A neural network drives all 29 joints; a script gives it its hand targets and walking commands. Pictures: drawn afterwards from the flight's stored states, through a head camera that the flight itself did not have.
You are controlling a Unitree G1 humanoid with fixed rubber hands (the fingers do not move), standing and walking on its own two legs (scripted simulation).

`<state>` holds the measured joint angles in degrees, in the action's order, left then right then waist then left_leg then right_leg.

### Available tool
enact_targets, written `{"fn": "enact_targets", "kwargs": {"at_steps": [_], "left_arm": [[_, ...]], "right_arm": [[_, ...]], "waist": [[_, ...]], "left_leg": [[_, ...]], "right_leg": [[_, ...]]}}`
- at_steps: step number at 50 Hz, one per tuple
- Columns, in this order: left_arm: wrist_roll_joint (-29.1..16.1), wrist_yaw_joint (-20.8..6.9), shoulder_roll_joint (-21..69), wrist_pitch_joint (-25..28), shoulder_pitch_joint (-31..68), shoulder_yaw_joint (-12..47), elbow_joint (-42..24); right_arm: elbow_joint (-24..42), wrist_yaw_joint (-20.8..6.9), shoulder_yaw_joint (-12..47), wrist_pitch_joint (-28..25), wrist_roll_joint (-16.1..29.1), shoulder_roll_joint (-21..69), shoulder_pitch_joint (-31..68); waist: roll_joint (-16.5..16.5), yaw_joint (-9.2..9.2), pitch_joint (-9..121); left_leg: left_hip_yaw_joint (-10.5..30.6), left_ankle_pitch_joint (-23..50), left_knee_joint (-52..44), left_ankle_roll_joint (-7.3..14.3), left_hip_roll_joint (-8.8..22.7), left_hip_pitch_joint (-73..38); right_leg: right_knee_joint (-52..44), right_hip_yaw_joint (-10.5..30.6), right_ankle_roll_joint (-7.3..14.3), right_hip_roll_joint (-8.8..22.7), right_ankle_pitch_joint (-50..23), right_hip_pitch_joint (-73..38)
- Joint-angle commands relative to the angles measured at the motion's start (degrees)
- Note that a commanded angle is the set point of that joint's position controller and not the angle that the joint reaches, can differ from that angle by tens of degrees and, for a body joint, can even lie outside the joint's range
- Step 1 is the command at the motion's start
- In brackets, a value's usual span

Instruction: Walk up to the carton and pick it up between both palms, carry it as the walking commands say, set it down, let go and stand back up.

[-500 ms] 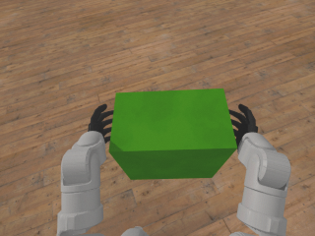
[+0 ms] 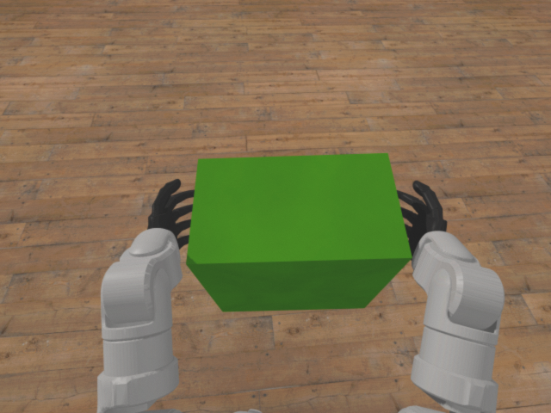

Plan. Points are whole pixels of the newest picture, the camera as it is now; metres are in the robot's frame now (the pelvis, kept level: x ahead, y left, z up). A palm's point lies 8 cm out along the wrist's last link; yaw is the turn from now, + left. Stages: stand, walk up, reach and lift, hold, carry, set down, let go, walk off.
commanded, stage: carry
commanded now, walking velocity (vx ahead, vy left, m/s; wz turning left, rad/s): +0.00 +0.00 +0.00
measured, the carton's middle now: (293, 244) +0.36 +0.02 +0.02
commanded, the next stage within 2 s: none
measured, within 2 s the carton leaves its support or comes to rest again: neither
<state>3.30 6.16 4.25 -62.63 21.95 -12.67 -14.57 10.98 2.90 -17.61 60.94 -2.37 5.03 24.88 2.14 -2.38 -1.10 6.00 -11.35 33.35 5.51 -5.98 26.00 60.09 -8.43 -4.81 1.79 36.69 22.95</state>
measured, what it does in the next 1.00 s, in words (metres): steps on the spot: right foot, then right foot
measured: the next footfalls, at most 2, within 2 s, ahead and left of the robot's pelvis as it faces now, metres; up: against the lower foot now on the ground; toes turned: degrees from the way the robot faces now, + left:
right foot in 0.32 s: +0.00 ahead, -0.11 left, +0.00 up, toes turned -4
right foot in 0.84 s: -0.09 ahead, -0.09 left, +0.00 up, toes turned -4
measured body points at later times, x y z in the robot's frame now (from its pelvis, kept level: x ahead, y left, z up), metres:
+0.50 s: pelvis -0.07 -0.02 -0.01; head -0.08 -0.02 +0.44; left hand +0.24 +0.18 +0.12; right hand +0.27 -0.17 +0.11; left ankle +0.04 +0.06 -0.72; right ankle -0.04 -0.11 -0.73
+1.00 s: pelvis -0.08 -0.04 +0.00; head -0.09 -0.06 +0.45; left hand +0.24 +0.15 +0.12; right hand +0.27 -0.20 +0.10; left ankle +0.04 +0.06 -0.73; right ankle -0.13 -0.09 -0.73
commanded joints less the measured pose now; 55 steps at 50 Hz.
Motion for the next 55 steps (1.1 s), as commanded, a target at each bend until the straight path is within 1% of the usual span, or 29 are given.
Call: {"fn": "enact_targets", "kwargs": {"at_steps": [1,4,6,10,13,16,17,18,19,21,22,24,26,27,29,31,32,33,34,35,37,38,40,41,43,46,49,53,55], "left_arm": [[-16.9,-1.9,44.0,1.7,34.7,43.3,-7.3],[-17.2,-1.5,43.3,1.8,38.5,44.1,-8.7],[-16.7,-1.5,42.6,1.8,37.3,43.1,-7.8],[-16.2,-1.2,41.4,1.7,36.1,42.5,-7.7],[-15.2,-1.2,38.5,1.1,34.0,40.4,-7.3],[-14.4,-1.6,37.3,0.7,29.1,39.1,-6.9],[-14.0,-1.7,36.2,0.9,29.8,37.9,-5.5],[-14.4,-1.7,36.8,0.8,31.4,38.4,-6.1],[-14.4,-1.7,37.0,0.7,34.4,38.1,-4.3],[-13.2,-1.9,37.2,0.0,32.1,36.8,-2.0],[-13.0,-2.2,37.0,-0.5,29.6,36.3,-1.4],[-12.3,-2.3,35.6,-1.2,34.6,35.1,1.7],[-11.4,-1.8,33.5,-1.6,38.5,33.9,3.8],[-10.4,-1.5,33.2,-2.2,32.3,33.1,5.3],[-10.1,-1.1,34.5,-2.3,34.9,33.8,5.7],[-10.3,-0.6,35.3,-1.9,37.5,34.3,4.5],[-10.8,-0.3,36.5,-1.5,41.0,34.8,4.7],[-11.5,-0.1,37.1,-1.1,46.3,34.7,5.0],[-11.9,-0.2,38.8,-0.3,48.0,34.8,4.8],[-12.7,-0.4,39.6,0.2,49.8,34.9,4.3],[-13.7,-1.2,43.4,1.3,49.9,34.9,4.3],[-14.1,-1.5,45.6,1.6,46.0,35.1,4.1],[-14.9,-2.1,47.7,2.8,45.0,34.7,4.2],[-15.0,-2.3,47.9,3.1,41.5,34.9,4.2],[-14.2,-2.2,46.6,3.0,32.6,35.5,3.3],[-14.8,-2.3,44.5,2.8,36.5,36.5,-0.7],[-13.3,-2.6,42.4,1.8,35.1,34.4,3.0],[-11.4,-3.0,40.3,1.1,29.1,32.3,6.7],[-12.3,-3.1,40.4,1.6,34.1,32.6,4.3]], "right_arm": [[5.5,-0.9,42.1,0.2,12.1,38.9,22.8],[4.6,-0.8,41.7,0.3,11.9,38.3,25.1],[4.5,-0.8,42.1,0.3,12.2,38.2,25.9],[4.4,-0.1,42.2,0.1,11.4,37.5,23.7],[3.1,0.4,42.6,0.8,10.4,36.3,21.5],[3.7,0.8,44.2,1.4,9.8,36.9,19.7],[3.8,0.6,43.9,1.2,9.7,36.0,22.1],[4.0,0.7,44.7,1.5,10.3,37.4,22.8],[3.5,0.9,43.3,1.6,10.0,35.8,26.2],[3.9,0.9,43.6,2.1,10.3,36.0,27.6],[2.6,1.0,43.3,2.5,9.7,36.6,23.9],[0.3,1.0,41.1,3.2,9.1,35.1,28.4],[-4.0,1.1,39.3,3.9,8.8,33.7,31.1],[-5.9,0.9,39.6,4.6,8.9,34.5,25.2],[-6.6,0.6,39.6,4.6,9.7,35.2,28.6],[-8.3,0.0,37.7,4.1,9.8,34.8,30.2],[-8.1,-0.1,37.2,3.8,10.2,35.2,34.3],[-10.1,-0.2,36.2,3.6,10.1,35.6,38.1],[-9.5,-0.5,37.0,2.9,11.0,37.6,40.6],[-10.2,-0.6,36.8,2.2,10.6,38.4,40.6],[-6.2,-0.4,38.9,0.5,11.3,40.9,43.4],[-4.0,-0.1,39.9,0.0,11.6,42.3,41.2],[-0.7,0.4,42.5,-1.4,12.6,43.5,43.4],[-0.6,0.3,43.5,-1.4,13.0,44.2,39.5],[-2.3,0.0,43.8,-0.7,12.0,45.0,27.7],[-1.3,-0.2,43.8,0.3,13.0,44.6,29.8],[-2.8,-0.3,43.4,1.4,13.0,42.8,32.1],[-7.3,-0.6,42.3,2.4,11.3,41.8,25.9],[-4.2,-0.7,42.8,1.7,13.0,41.4,32.7]], "waist": [[4.5,3.18,33.2],[8.4,2.95,33.5],[6.4,2.9,35.1],[11.1,2.81,37.6],[9.4,2.32,37.3],[1.4,0.83,32.1],[-4.5,0.56,30.6],[-11.8,0.74,30.2],[-14.6,0.8,29.4],[-12.8,1.29,24.5],[-13.2,1.51,22.1],[-14.0,2.76,18.5],[-11.3,3.08,17.7],[-11.0,3.14,18.5],[-1.6,3.1,18.4],[15.0,2.04,17.2],[15.8,1.66,16.1],[14.8,1.5,16.1],[11.6,1.56,16.9],[12.0,1.87,18.8],[8.1,2.24,25.9],[6.8,1.99,30.8],[0.8,1.88,36.5],[-4.3,2.07,36.4],[-8.4,2.16,32.7],[-8.9,2.22,27.9],[-8.2,1.89,26.4],[-11.1,1.76,24.3],[-10.1,1.82,24.8]], "left_leg": [[24.9,41.2,-10.9,-3.3,14.5,-35.3],[22.6,41.1,-12.0,-5.6,13.0,-34.4],[21.3,37.7,-12.8,-5.3,12.8,-32.9],[17.0,34.0,-14.3,-7.7,10.9,-30.0],[12.9,16.4,-16.4,-7.9,9.2,-19.3],[4.9,1.4,-14.8,-10.6,4.2,-6.3],[1.2,1.0,-10.9,-12.0,2.0,-5.4],[0.3,-3.4,-0.3,-10.0,2.0,-6.7],[-0.5,-10.1,8.8,-8.9,2.5,-8.9],[-2.5,-15.1,12.6,-6.7,4.3,-6.1],[-3.4,-15.0,12.3,-5.9,4.2,-6.8],[-4.5,-10.7,9.2,-4.6,6.4,-9.4],[-4.0,-6.2,6.1,-4.3,5.0,-10.7],[-2.9,-4.8,3.1,-4.2,5.6,-10.9],[4.3,-8.2,-6.6,-3.8,8.9,-9.3],[22.7,-22.3,-27.6,-4.9,15.0,3.0],[24.1,-28.2,-33.3,-6.7,15.3,7.8],[21.2,-29.1,-33.7,-7.5,14.3,9.0],[17.1,-24.8,-34.6,-10.1,12.3,6.9],[15.0,-19.4,-33.1,-10.7,11.0,2.4],[12.2,-6.5,-25.6,-8.9,9.0,-9.4],[10.4,3.0,-19.1,-7.9,8.5,-15.7],[7.9,12.9,-13.8,-6.6,8.3,-15.9],[5.6,12.2,-10.3,-6.0,7.8,-14.9],[2.1,11.0,-7.0,-6.4,7.3,-11.0],[1.0,8.8,-4.0,-5.5,7.3,-7.0],[-0.4,8.0,-2.3,-4.5,7.0,-4.9],[-1.0,5.1,-1.1,-4.1,6.9,-3.0],[-1.3,7.3,-1.2,-3.7,7.2,-3.4]], "right_leg": [[-8.4,9.5,0.2,-2.5,-4.9,4.6],[-12.8,8.4,0.8,-3.5,-5.5,1.4],[-18.1,7.2,1.3,-4.4,-6.1,-2.8],[-29.1,4.1,2.7,-5.7,-9.4,-12.9],[-34.4,2.4,4.2,-3.7,-14.4,-24.4],[-37.2,4.8,8.2,3.4,-14.9,-33.4],[-38.2,6.9,10.1,7.3,-13.5,-31.9],[-38.0,12.5,12.4,13.6,-15.8,-26.3],[-38.0,14.8,14.3,18.4,-17.3,-19.2],[-38.3,12.2,13.2,18.4,-16.4,-12.1],[-39.6,11.2,12.0,17.6,-7.7,-7.1],[-39.4,9.5,9.7,16.2,-0.1,-0.3],[-36.6,9.1,8.7,13.5,1.2,0.2],[-35.6,9.3,8.2,12.8,2.3,-0.6],[-30.4,7.3,7.1,8.6,3.4,-1.5],[-16.4,1.2,5.4,-3.8,-0.9,-10.9],[-11.4,1.6,5.7,-6.0,-5.2,-14.9],[-11.1,3.2,6.3,-5.3,-5.9,-16.9],[-14.3,1.7,7.2,-6.5,-4.6,-18.1],[-17.7,1.7,7.2,-6.7,-4.1,-18.2],[-28.9,1.5,7.3,-6.5,-4.6,-18.9],[-36.6,1.9,7.0,-4.6,-9.1,-21.6],[-37.6,5.2,6.4,1.6,-17.8,-29.7],[-35.0,6.3,6.5,4.4,-24.0,-31.0],[-29.3,7.2,7.2,8.2,-39.3,-30.3],[-28.1,8.1,9.0,11.6,-46.5,-25.1],[-28.6,8.2,8.7,12.3,-48.5,-24.3],[-28.7,8.5,8.6,12.8,-52.6,-24.1],[-27.5,8.5,8.1,12.6,-57.4,-24.4]]}}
